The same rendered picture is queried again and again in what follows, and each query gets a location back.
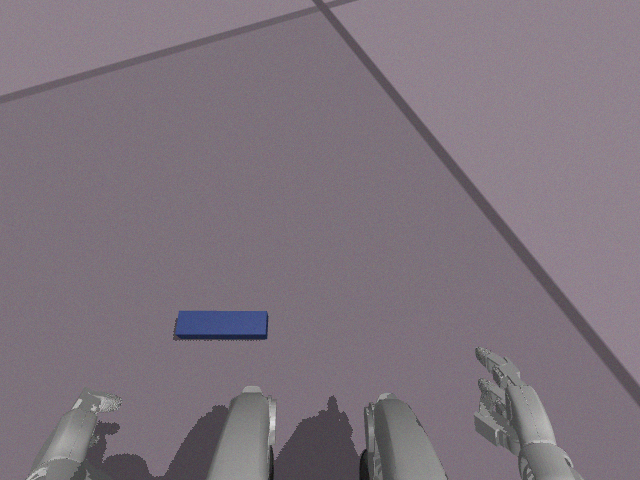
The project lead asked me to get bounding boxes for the carton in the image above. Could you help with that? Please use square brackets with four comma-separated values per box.
[175, 311, 268, 339]

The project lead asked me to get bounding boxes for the right robot arm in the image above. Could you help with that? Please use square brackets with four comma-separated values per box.
[518, 443, 584, 480]

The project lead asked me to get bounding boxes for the right robot hand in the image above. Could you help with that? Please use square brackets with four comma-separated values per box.
[474, 347, 557, 457]

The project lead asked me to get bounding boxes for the left robot arm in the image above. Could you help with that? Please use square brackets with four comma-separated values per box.
[25, 459, 87, 480]

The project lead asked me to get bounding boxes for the left robot hand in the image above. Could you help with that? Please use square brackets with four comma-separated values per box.
[29, 387, 122, 480]

